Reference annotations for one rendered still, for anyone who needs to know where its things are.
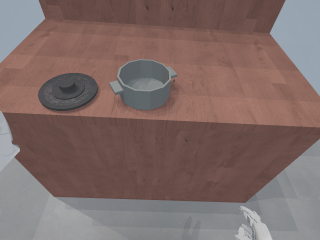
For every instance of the robot left hand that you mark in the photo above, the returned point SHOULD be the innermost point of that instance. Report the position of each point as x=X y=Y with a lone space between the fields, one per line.
x=7 y=150

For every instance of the knob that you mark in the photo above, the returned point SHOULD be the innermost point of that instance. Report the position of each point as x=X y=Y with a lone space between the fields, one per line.
x=66 y=84

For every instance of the robot right hand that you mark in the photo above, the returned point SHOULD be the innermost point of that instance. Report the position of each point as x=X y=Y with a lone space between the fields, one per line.
x=259 y=230

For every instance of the table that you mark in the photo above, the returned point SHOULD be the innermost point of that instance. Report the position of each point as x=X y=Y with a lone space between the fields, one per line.
x=239 y=111

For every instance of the pot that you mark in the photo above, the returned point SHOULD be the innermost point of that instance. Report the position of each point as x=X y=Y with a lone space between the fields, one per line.
x=143 y=84

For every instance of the lid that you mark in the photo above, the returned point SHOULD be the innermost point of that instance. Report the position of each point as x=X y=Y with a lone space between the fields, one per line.
x=55 y=99

